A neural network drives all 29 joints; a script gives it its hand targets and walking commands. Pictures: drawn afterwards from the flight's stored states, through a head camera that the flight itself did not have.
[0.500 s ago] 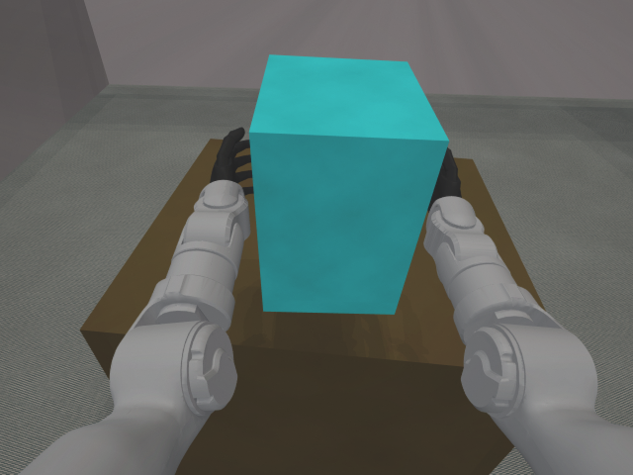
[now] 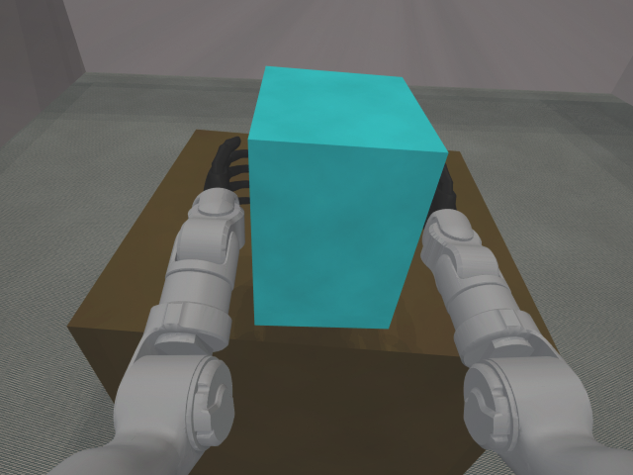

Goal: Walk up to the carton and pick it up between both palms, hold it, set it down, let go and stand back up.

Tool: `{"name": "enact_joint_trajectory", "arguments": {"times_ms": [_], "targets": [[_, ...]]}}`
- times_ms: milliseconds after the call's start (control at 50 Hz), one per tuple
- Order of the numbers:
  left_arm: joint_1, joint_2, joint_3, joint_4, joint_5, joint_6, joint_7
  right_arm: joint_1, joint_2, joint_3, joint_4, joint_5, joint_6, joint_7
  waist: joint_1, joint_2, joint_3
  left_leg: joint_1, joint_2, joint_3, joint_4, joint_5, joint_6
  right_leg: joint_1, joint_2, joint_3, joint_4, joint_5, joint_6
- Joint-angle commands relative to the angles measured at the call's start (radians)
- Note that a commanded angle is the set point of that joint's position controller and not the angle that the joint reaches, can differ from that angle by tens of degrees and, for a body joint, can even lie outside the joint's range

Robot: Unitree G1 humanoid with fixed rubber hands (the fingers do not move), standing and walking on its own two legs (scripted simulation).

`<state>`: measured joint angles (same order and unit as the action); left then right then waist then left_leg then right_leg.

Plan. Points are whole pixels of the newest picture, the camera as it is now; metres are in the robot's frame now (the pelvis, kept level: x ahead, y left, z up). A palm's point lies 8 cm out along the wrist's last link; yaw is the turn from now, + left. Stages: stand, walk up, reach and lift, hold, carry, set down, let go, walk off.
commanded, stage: reach and lift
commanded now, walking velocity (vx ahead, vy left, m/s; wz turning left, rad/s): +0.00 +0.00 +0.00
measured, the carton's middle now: (328, 200) +0.44 -0.01 +0.17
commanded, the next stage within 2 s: hold in 1.60 s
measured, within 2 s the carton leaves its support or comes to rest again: neither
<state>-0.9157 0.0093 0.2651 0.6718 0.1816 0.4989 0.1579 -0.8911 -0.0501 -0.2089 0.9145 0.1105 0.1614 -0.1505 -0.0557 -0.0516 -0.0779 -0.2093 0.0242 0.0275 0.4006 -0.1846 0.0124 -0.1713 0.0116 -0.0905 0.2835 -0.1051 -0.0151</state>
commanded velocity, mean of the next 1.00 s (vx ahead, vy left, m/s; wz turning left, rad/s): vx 0.00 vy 0.00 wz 0.00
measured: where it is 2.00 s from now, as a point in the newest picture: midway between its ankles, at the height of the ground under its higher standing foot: outside the picture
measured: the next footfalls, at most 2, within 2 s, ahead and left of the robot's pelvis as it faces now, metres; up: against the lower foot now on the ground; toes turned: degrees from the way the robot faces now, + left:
none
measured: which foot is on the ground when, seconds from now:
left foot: down 0.00-1.00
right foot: down 0.00-1.00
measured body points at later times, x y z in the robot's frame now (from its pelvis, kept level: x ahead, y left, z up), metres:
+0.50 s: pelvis +0.01 +0.01 +0.00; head -0.05 +0.03 +0.44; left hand +0.41 +0.14 +0.23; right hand +0.40 -0.14 +0.22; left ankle +0.02 +0.11 -0.75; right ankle +0.03 -0.11 -0.75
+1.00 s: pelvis +0.00 +0.00 +0.00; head -0.07 +0.02 +0.44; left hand +0.40 +0.14 +0.25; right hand +0.40 -0.14 +0.25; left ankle +0.02 +0.11 -0.75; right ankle +0.03 -0.11 -0.75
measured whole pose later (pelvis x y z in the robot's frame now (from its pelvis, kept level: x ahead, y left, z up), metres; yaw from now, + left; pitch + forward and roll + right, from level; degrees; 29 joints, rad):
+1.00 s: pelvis +0.00 +0.00 +0.00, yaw +0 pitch -5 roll -2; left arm -0.92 0.01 0.32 0.48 0.20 0.76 0.11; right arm -0.96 -0.11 -0.05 0.75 0.31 0.46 -0.25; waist -0.08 -0.02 -0.09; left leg -0.13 0.01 0.00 0.42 -0.21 0.01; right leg -0.09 0.02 -0.06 0.30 -0.13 -0.01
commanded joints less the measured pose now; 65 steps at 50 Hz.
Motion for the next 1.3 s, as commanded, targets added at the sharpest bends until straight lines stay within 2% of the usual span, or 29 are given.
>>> {"name": "enact_joint_trajectory", "arguments": {"times_ms": [0, 40, 60, 100, 180, 240, 260, 280, 340, 420, 480, 500, 560, 580, 600, 680, 760, 780, 840, 860, 940, 960, 1020, 1060, 1080, 1100, 1160, 1200, 1280], "targets": [[-0.837, -0.720, -0.385, -0.203, -0.136, -0.040, -0.133, -1.103, 0.623, 0.366, -0.403, 0.094, -0.030, 0.093, -0.002, 0.085, -0.647, 0.229, -0.043, -0.051, -0.003, 0.313, -0.043, 0.202, 0.052, 0.030, 0.020, 0.202, 0.051], [-0.851, -0.721, -0.427, -0.310, -0.157, -0.029, -0.126, -1.056, 0.644, 0.403, -0.415, 0.142, -0.003, 0.085, -0.012, 0.110, -0.687, 0.273, -0.048, -0.064, 0.011, 0.380, -0.052, 0.209, 0.058, 0.037, 0.033, 0.251, 0.056], [-0.814, -0.714, -0.413, -0.271, -0.144, -0.009, -0.134, -1.051, 0.638, 0.417, -0.441, 0.149, 0.012, 0.074, -0.009, 0.095, -0.670, 0.278, -0.052, -0.061, 0.017, 0.377, -0.046, 0.212, 0.054, 0.040, 0.021, 0.260, 0.060], [-0.813, -0.701, -0.416, -0.289, -0.141, 0.014, -0.144, -1.004, 0.636, 0.407, -0.402, 0.144, 0.051, 0.061, -0.041, 0.093, -0.575, 0.253, -0.054, -0.069, 0.002, 0.319, -0.042, 0.203, 0.054, 0.037, 0.013, 0.220, 0.058], [-0.730, -0.653, -0.365, -0.279, -0.116, 0.061, -0.176, -0.982, 0.630, 0.444, -0.434, 0.203, 0.097, 0.040, -0.031, 0.037, -0.509, 0.200, -0.062, -0.066, -0.026, 0.299, -0.022, 0.292, 0.059, 0.052, 0.015, 0.273, 0.077], [-0.745, -0.660, -0.380, -0.320, -0.119, 0.077, -0.195, -0.979, 0.659, 0.451, -0.503, 0.215, 0.123, 0.026, -0.052, 0.056, -0.504, 0.153, -0.077, -0.057, -0.035, 0.231, -0.022, 0.322, 0.048, 0.058, 0.011, 0.254, 0.083], [-0.737, -0.672, -0.406, -0.396, -0.136, 0.069, -0.191, -0.921, 0.692, 0.471, -0.507, 0.237, 0.132, 0.025, -0.054, 0.062, -0.532, 0.179, -0.077, -0.064, -0.029, 0.294, -0.025, 0.338, 0.046, 0.065, 0.026, 0.338, 0.082], [-0.702, -0.690, -0.423, -0.373, -0.137, 0.085, -0.194, -0.943, 0.670, 0.492, -0.572, 0.252, 0.129, 0.015, -0.061, 0.080, -0.532, 0.209, -0.076, -0.077, -0.017, 0.338, -0.034, 0.328, 0.051, 0.059, 0.030, 0.379, 0.084], [-0.761, -0.675, -0.462, -0.476, -0.146, 0.105, -0.196, -0.952, 0.669, 0.515, -0.618, 0.279, 0.159, 0.003, -0.063, 0.100, -0.502, 0.217, -0.072, -0.074, -0.008, 0.337, -0.044, 0.297, 0.059, 0.051, 0.027, 0.324, 0.079], [-0.781, -0.697, -0.452, -0.423, -0.138, 0.129, -0.193, -0.974, 0.658, 0.478, -0.551, 0.259, 0.184, 0.022, -0.062, 0.087, -0.439, 0.221, -0.049, -0.075, -0.045, 0.205, -0.041, 0.211, 0.067, 0.029, 0.003, 0.123, 0.053], [-0.780, -0.759, -0.531, -0.482, -0.184, 0.124, -0.173, -1.003, 0.672, 0.501, -0.657, 0.288, 0.172, 0.025, -0.073, 0.134, -0.574, 0.258, -0.044, -0.088, 0.005, 0.327, -0.059, 0.209, 0.076, 0.044, 0.016, 0.190, 0.049], [-0.770, -0.744, -0.533, -0.474, -0.196, 0.128, -0.168, -1.002, 0.671, 0.514, -0.670, 0.289, 0.182, 0.023, -0.072, 0.104, -0.564, 0.263, -0.043, -0.098, 0.003, 0.317, -0.055, 0.198, 0.075, 0.044, 0.015, 0.193, 0.050], [-0.790, -0.713, -0.496, -0.454, -0.169, 0.137, -0.168, -0.940, 0.643, 0.486, -0.527, 0.276, 0.211, 0.032, -0.082, 0.099, -0.445, 0.263, -0.041, -0.094, -0.021, 0.259, -0.060, 0.159, 0.083, 0.031, 0.001, 0.101, 0.046], [-0.789, -0.726, -0.484, -0.425, -0.159, 0.141, -0.167, -0.988, 0.639, 0.489, -0.570, 0.288, 0.204, 0.040, -0.049, 0.111, -0.463, 0.245, -0.040, -0.090, -0.029, 0.220, -0.055, 0.169, 0.080, 0.037, -0.003, 0.065, 0.049], [-0.795, -0.738, -0.498, -0.439, -0.167, 0.139, -0.162, -1.004, 0.649, 0.495, -0.582, 0.290, 0.199, 0.046, -0.058, 0.132, -0.496, 0.241, -0.042, -0.087, -0.031, 0.230, -0.053, 0.167, 0.079, 0.036, 0.005, 0.079, 0.044], [-0.811, -0.720, -0.462, -0.456, -0.168, 0.140, -0.159, -0.996, 0.680, 0.500, -0.588, 0.310, 0.215, 0.041, -0.047, 0.091, -0.536, 0.243, -0.056, -0.079, -0.015, 0.276, -0.045, 0.203, 0.079, 0.049, 0.010, 0.166, 0.052], [-0.850, -0.708, -0.427, -0.410, -0.139, 0.154, -0.169, -1.044, 0.672, 0.482, -0.552, 0.303, 0.229, 0.032, -0.030, 0.096, -0.448, 0.201, -0.050, -0.081, -0.044, 0.159, -0.035, 0.202, 0.075, 0.048, -0.001, 0.063, 0.060], [-0.812, -0.709, -0.401, -0.342, -0.131, 0.161, -0.170, -1.066, 0.677, 0.483, -0.547, 0.295, 0.229, 0.033, -0.013, 0.077, -0.424, 0.175, -0.051, -0.072, -0.048, 0.152, -0.027, 0.210, 0.066, 0.058, -0.005, 0.065, 0.056], [-0.809, -0.696, -0.385, -0.328, -0.121, 0.161, -0.179, -1.031, 0.673, 0.470, -0.509, 0.304, 0.237, 0.028, -0.030, 0.094, -0.455, 0.183, -0.064, -0.065, -0.042, 0.156, -0.031, 0.221, 0.068, 0.063, 0.000, 0.102, 0.063], [-0.811, -0.668, -0.364, -0.327, -0.124, 0.163, -0.186, -1.048, 0.676, 0.474, -0.509, 0.308, 0.245, 0.024, -0.023, 0.061, -0.455, 0.179, -0.065, -0.069, -0.040, 0.167, -0.024, 0.243, 0.073, 0.066, 0.002, 0.118, 0.064], [-0.898, -0.691, -0.387, -0.360, -0.162, 0.157, -0.182, -1.098, 0.720, 0.481, -0.530, 0.338, 0.260, 0.012, -0.030, 0.050, -0.488, 0.162, -0.070, -0.066, -0.028, 0.174, -0.019, 0.240, 0.069, 0.080, 0.010, 0.151, 0.071], [-0.861, -0.677, -0.376, -0.313, -0.158, 0.163, -0.186, -1.093, 0.702, 0.487, -0.541, 0.339, 0.266, 0.007, -0.026, 0.049, -0.488, 0.168, -0.072, -0.067, -0.039, 0.171, -0.015, 0.247, 0.062, 0.077, 0.001, 0.156, 0.073], [-0.894, -0.676, -0.402, -0.383, -0.174, 0.161, -0.188, -1.088, 0.704, 0.498, -0.569, 0.361, 0.274, -0.005, -0.040, 0.089, -0.538, 0.176, -0.073, -0.074, -0.021, 0.206, -0.028, 0.262, 0.069, 0.072, 0.013, 0.184, 0.071], [-0.863, -0.660, -0.390, -0.357, -0.161, 0.176, -0.188, -1.037, 0.700, 0.492, -0.500, 0.361, 0.299, -0.012, -0.038, 0.075, -0.479, 0.195, -0.068, -0.070, -0.025, 0.234, -0.034, 0.254, 0.079, 0.073, 0.005, 0.196, 0.071], [-0.861, -0.663, -0.381, -0.331, -0.148, 0.182, -0.192, -1.048, 0.678, 0.478, -0.515, 0.364, 0.301, -0.012, -0.045, 0.106, -0.460, 0.178, -0.066, -0.074, -0.027, 0.217, -0.042, 0.244, 0.078, 0.069, 0.001, 0.165, 0.069], [-0.884, -0.648, -0.376, -0.345, -0.148, 0.179, -0.197, -1.038, 0.688, 0.466, -0.498, 0.354, 0.310, -0.015, -0.045, 0.081, -0.468, 0.166, -0.073, -0.067, -0.036, 0.182, -0.031, 0.249, 0.070, 0.068, -0.007, 0.143, 0.071], [-0.891, -0.695, -0.433, -0.433, -0.202, 0.172, -0.183, -1.089, 0.701, 0.509, -0.604, 0.402, 0.300, -0.018, -0.039, 0.100, -0.566, 0.191, -0.068, -0.081, -0.006, 0.299, -0.053, 0.286, 0.082, 0.068, 0.016, 0.241, 0.067], [-0.897, -0.697, -0.466, -0.470, -0.212, 0.185, -0.181, -1.080, 0.688, 0.527, -0.643, 0.415, 0.311, -0.027, -0.068, 0.119, -0.563, 0.209, -0.070, -0.090, 0.022, 0.362, -0.066, 0.254, 0.088, 0.074, 0.018, 0.282, 0.063], [-0.906, -0.682, -0.435, -0.441, -0.190, 0.200, -0.187, -1.063, 0.659, 0.494, -0.567, 0.406, 0.338, -0.017, -0.054, 0.119, -0.496, 0.196, -0.060, -0.091, -0.021, 0.235, -0.069, 0.217, 0.096, 0.061, 0.001, 0.126, 0.055]]}}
